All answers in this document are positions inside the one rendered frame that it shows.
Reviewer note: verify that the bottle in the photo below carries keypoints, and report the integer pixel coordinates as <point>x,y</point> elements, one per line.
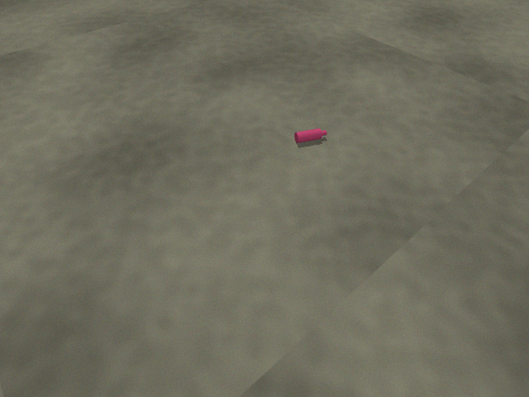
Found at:
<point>309,135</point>

